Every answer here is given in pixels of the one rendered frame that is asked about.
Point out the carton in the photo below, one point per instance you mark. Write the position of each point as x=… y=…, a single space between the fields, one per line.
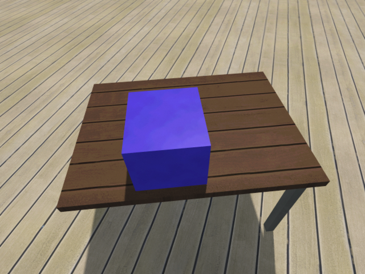
x=166 y=142

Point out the table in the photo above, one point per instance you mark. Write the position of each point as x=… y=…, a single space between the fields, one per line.
x=255 y=147

